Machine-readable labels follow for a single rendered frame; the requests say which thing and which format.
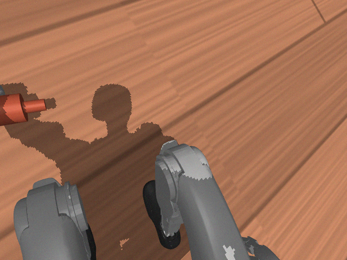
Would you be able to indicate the right robot hand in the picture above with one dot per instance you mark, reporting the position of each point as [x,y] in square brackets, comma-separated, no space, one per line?
[261,252]

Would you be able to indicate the left robot foot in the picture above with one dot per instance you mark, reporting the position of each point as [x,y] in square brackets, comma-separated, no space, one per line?
[91,243]

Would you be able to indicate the right robot foot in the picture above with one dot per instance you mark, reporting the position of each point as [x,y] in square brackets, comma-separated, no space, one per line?
[153,210]

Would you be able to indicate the bottle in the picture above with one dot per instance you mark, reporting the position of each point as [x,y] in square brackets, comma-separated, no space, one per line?
[13,109]

